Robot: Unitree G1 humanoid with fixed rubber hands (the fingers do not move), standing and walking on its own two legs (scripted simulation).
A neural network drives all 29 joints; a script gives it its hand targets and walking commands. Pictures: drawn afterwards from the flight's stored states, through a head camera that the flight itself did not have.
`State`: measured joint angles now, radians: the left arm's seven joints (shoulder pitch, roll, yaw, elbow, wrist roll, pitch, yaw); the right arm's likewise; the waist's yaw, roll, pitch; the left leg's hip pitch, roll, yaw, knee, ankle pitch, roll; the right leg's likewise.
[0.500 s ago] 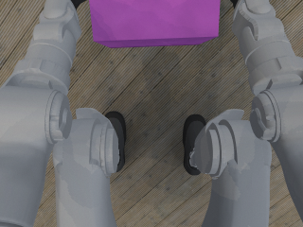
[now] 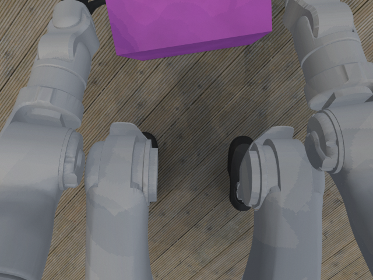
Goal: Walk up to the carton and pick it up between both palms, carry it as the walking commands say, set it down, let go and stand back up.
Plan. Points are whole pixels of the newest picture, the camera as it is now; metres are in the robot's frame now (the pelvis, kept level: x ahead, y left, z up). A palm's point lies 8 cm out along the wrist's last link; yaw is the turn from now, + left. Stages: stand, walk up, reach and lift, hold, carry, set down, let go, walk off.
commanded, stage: reach and lift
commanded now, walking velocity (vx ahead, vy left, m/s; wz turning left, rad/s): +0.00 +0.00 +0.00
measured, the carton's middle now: (188, 8) +0.53 +0.02 -0.24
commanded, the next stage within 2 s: none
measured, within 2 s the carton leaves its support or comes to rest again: neither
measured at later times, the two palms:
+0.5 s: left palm out of the picture +0.52 +0.19 -0.12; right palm out of the picture +0.56 -0.14 -0.10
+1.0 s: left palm out of the picture +0.50 +0.17 -0.05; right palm out of the picture +0.53 -0.15 -0.04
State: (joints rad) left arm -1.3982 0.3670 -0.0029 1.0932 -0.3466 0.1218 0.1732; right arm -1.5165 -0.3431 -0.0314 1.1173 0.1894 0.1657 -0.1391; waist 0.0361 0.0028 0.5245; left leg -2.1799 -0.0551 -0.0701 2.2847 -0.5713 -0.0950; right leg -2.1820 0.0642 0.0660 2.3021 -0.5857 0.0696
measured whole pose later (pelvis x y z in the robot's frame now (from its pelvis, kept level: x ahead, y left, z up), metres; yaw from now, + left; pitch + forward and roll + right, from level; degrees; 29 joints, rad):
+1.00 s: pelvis -0.02 +0.00 +0.06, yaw +0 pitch +22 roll +2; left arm -1.28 0.19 0.26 0.67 -0.08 0.38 0.31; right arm -1.36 -0.23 -0.25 0.75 0.03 0.32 -0.22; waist 0.02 -0.03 0.53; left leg -1.95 -0.08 -0.06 2.08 -0.53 -0.10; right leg -1.96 0.10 0.10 2.11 -0.54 0.08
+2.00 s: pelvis -0.04 +0.00 +0.16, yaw +0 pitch +17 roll +0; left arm -1.18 0.12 0.31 0.50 -0.01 0.51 0.30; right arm -1.28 -0.18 -0.28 0.64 -0.04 0.44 -0.19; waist 0.02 -0.02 0.52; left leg -1.60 -0.10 -0.09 1.76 -0.45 -0.08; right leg -1.59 0.10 0.10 1.77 -0.47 0.09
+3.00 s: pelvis -0.03 +0.00 +0.29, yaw +0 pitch +7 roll +0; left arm -0.97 0.06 0.31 0.48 0.04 0.49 0.27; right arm -1.05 -0.10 -0.28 0.58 -0.08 0.43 -0.19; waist 0.03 -0.02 0.52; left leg -1.05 -0.09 -0.12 1.29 -0.37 -0.07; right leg -1.05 0.09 0.12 1.31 -0.38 0.06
